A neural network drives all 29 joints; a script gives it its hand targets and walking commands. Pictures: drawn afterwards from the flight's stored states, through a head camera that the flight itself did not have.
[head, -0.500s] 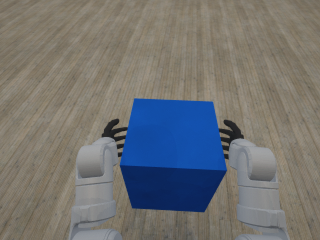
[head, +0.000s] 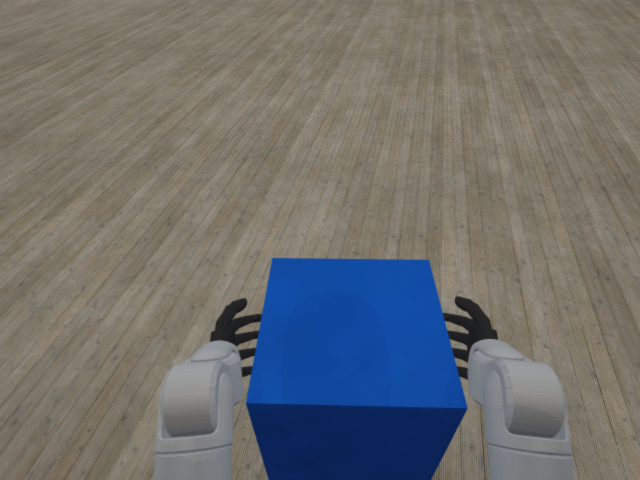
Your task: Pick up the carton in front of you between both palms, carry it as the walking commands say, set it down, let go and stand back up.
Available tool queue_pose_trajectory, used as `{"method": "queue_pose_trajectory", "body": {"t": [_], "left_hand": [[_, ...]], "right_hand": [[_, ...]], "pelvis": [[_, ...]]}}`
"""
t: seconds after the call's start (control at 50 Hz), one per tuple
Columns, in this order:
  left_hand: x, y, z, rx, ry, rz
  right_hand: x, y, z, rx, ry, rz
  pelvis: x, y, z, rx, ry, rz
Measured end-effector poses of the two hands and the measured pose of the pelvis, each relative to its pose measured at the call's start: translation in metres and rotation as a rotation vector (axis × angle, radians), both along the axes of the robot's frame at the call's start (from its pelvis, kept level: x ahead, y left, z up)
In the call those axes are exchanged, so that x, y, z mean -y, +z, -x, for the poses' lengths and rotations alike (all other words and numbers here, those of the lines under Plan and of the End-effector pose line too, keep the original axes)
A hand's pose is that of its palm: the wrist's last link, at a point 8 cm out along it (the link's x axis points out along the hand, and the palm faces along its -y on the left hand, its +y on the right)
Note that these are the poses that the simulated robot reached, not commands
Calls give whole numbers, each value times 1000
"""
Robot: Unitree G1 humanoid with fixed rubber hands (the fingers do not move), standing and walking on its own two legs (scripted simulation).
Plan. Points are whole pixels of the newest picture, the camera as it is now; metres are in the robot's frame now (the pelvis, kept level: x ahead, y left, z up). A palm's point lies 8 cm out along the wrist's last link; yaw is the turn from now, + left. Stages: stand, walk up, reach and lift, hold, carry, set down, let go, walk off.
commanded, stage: carry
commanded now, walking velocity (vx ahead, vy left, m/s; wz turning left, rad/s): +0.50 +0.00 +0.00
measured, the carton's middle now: (348, 376) +0.28 +0.00 -0.02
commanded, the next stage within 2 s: none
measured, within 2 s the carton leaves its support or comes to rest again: neither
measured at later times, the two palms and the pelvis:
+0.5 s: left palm (246, 194) +0.58 +0.17 +0.07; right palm (416, 191) +0.56 -0.12 +0.08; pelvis +0.30 +0.04 -0.01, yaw -4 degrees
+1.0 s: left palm (287, 114) +0.89 +0.13 +0.07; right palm (413, 113) +0.89 -0.17 +0.07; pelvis +0.63 -0.02 -0.01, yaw -1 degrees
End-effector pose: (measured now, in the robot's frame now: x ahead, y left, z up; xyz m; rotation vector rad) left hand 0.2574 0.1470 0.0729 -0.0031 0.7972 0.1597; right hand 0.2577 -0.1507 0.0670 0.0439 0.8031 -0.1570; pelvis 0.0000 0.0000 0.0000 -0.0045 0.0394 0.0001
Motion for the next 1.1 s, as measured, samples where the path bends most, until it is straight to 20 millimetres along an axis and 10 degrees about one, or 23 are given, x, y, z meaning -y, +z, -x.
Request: {"method": "queue_pose_trajectory", "body": {"t": [0.3, 0.46, 0.66, 0.84, 0.96, 1.1], "left_hand": [[6, 39, -174, 127, -31, 5], [-22, 7, -298, 110, -33, 54], [-27, 11, -408, 35, -72, 55], [-14, 33, -522, 131, -36, 46], [14, 11, -612, 114, -18, 9], [30, -7, -679, -33, 6, -5]], "right_hand": [[6, 38, -164, 127, -31, 1], [-23, 19, -285, 109, -42, 42], [-28, 24, -384, 34, -77, 48], [-14, 44, -509, 130, -40, 38], [14, 11, -605, 113, -21, 0], [30, -9, -680, -33, 8, -7]], "pelvis": [[-2, 13, -167, -15, -27, -19], [-31, -15, -285, -9, -55, -26], [-45, 15, -388, -27, -63, 18], [-21, 11, -510, -23, -46, 14], [10, -16, -605, -3, -23, 11], [31, 6, -675, -22, 5, -12]]}}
